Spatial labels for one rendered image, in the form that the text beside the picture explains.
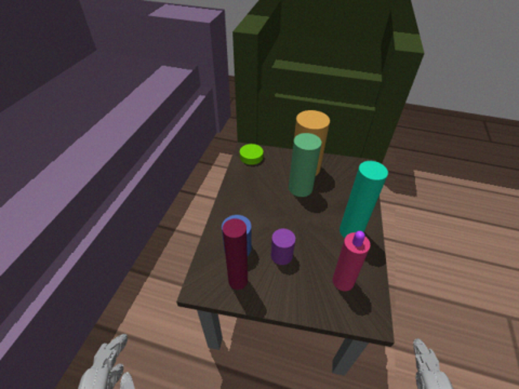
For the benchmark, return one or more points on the armchair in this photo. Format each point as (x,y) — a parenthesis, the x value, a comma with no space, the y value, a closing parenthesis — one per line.
(354,60)

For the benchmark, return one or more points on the sofa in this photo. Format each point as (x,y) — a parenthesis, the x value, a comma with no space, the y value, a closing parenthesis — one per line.
(106,107)

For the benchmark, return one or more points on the right robot hand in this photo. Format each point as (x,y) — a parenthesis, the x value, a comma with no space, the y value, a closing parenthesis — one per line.
(429,375)

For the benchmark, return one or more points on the left robot hand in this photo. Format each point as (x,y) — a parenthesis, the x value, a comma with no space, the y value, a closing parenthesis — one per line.
(103,374)

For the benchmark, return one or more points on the coffee table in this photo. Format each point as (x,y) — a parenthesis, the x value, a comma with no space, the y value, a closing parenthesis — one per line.
(300,294)

